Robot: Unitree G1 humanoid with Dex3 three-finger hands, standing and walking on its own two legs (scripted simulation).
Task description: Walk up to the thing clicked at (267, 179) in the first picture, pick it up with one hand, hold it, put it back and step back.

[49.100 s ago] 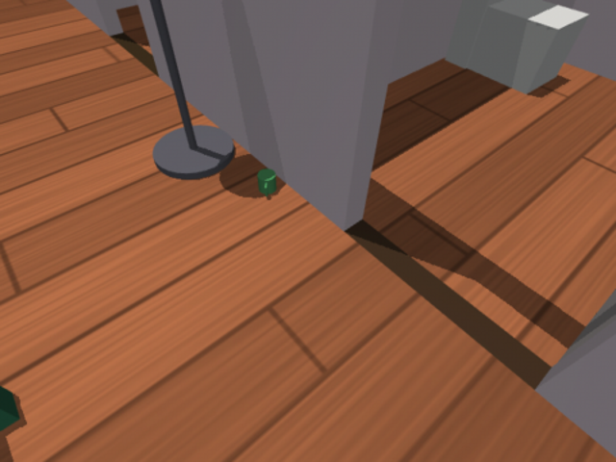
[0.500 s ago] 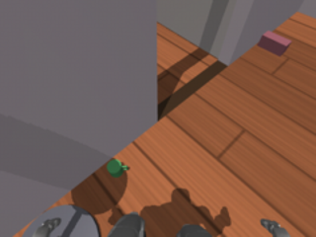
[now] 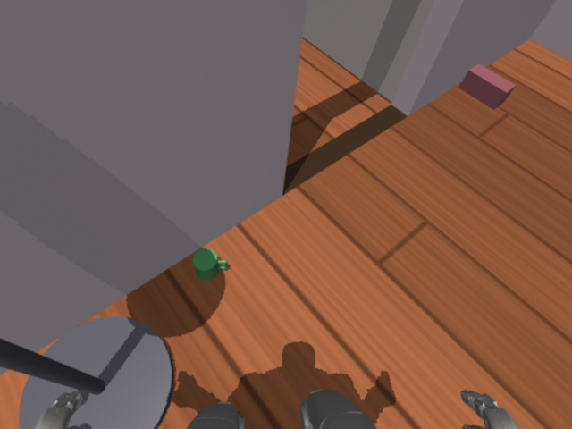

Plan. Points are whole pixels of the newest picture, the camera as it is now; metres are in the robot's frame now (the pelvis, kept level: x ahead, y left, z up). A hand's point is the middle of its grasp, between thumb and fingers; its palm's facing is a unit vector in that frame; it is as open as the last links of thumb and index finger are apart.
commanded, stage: step back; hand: left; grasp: from above
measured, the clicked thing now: (211, 264) +0.66 +0.23 -0.72
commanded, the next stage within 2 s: none
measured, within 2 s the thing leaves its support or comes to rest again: neither
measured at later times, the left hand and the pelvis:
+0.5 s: hand out of the picture -0.04 +0.25 -0.15, palm faces +0.02 -0.91 -0.41, open 7.4 cm; pelvis -0.17 -0.02 -0.02, yaw +3 degrees
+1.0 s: hand out of the picture -0.28 +0.20 -0.14, palm faces +0.00 -0.90 -0.43, open 7.4 cm; pelvis -0.35 -0.07 -0.01, yaw +1 degrees
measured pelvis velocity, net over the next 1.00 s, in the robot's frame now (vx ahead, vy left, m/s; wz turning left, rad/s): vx -0.35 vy -0.07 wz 0.01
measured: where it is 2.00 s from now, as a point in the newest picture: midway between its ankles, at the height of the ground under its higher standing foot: outside the picture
